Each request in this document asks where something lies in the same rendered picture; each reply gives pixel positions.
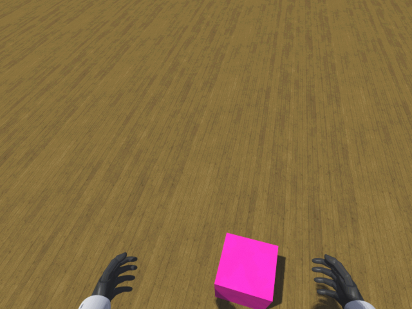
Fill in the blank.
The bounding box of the robot right hand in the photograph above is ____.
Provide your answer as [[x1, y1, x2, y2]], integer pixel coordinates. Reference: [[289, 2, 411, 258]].
[[312, 254, 364, 309]]

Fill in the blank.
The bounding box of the carton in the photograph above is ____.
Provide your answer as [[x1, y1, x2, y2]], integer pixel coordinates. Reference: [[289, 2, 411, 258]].
[[214, 233, 278, 309]]

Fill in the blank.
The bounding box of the robot left forearm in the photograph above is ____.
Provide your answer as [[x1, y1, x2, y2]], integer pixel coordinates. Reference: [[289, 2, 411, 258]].
[[79, 295, 111, 309]]

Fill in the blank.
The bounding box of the robot left hand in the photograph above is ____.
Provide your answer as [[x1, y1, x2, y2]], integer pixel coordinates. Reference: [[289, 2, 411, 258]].
[[92, 252, 137, 302]]

